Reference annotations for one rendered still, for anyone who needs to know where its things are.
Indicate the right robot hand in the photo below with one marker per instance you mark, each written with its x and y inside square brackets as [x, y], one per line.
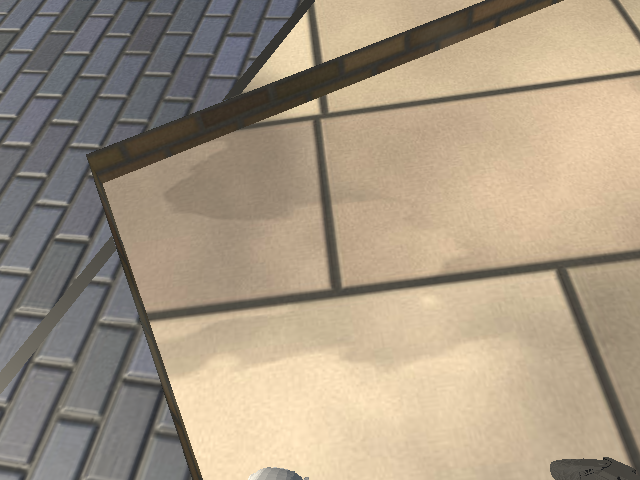
[592, 469]

